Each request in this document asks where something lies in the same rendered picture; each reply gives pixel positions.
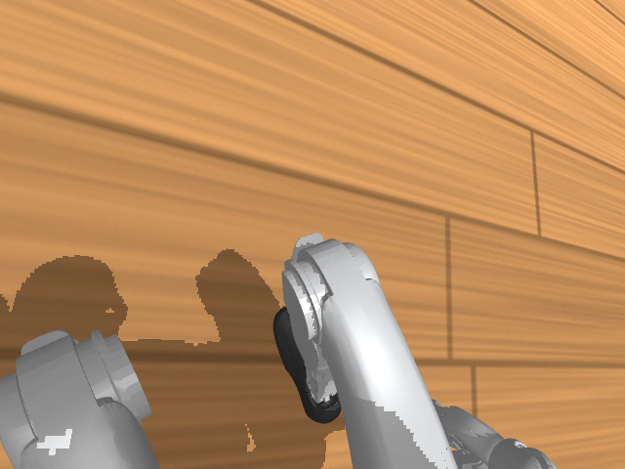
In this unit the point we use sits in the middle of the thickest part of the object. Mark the right robot arm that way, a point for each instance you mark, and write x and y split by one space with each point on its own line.
513 454

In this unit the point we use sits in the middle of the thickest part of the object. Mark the right robot foot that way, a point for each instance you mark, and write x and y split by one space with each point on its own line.
294 364

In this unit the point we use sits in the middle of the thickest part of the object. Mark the right robot hand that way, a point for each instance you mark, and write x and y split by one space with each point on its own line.
474 439

